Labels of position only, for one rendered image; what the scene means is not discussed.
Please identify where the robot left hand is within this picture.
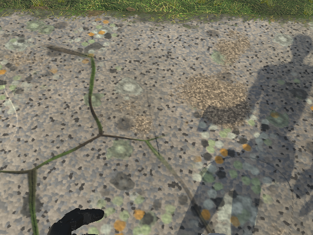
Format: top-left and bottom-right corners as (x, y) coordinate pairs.
(47, 208), (105, 235)

